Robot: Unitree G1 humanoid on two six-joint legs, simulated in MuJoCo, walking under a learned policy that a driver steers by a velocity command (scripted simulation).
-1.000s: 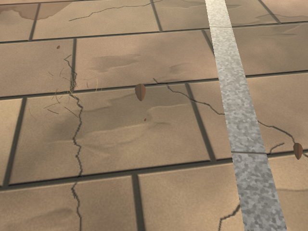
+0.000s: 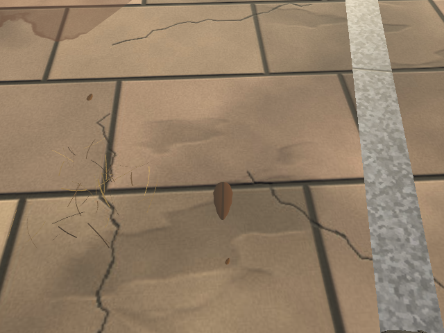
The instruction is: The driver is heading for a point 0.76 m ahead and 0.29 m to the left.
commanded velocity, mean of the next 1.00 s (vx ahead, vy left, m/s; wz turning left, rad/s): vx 0.50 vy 0.00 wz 0.32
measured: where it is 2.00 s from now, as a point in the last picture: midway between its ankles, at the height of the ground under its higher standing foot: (200, 233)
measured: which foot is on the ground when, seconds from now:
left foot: up 0.00-0.04, down 0.06-0.62, up 0.64-1.00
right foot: down 0.00-0.06, up 0.08-0.58, down 0.60-1.00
